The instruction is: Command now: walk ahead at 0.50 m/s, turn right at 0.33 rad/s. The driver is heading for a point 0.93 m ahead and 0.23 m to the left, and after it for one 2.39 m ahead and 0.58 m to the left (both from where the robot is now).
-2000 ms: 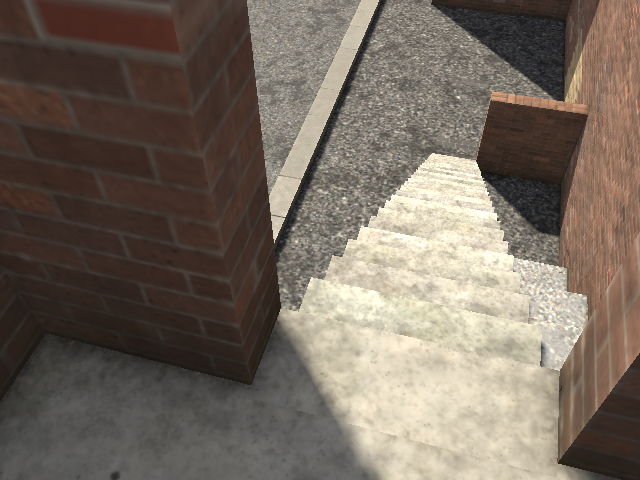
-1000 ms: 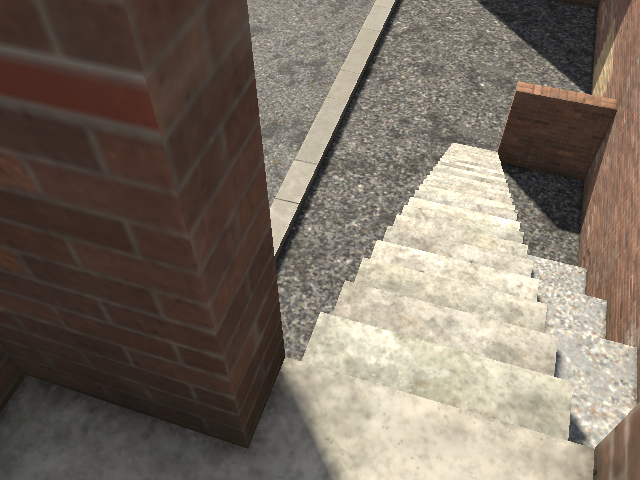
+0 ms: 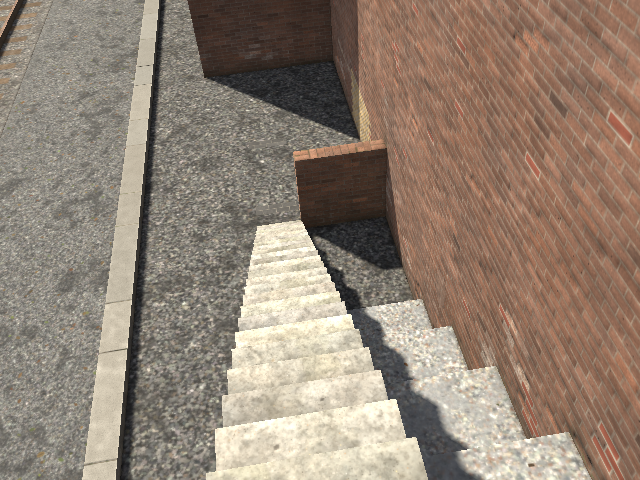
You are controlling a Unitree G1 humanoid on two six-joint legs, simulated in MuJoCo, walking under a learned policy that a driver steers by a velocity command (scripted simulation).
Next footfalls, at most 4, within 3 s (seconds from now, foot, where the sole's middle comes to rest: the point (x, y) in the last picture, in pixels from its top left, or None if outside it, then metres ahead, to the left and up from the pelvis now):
0.40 left None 0.26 0.12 -0.97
0.88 right None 0.55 0.08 -1.16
1.40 left None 0.68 0.45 -1.35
1.96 right None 0.75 0.16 -1.35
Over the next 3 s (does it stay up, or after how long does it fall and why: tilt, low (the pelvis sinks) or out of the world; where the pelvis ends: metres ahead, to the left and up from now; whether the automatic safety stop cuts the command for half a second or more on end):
stays up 0.87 0.19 -0.78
